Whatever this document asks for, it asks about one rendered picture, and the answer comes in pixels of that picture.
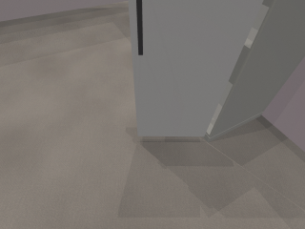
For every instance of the fridge door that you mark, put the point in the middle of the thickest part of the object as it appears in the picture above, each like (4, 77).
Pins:
(190, 48)

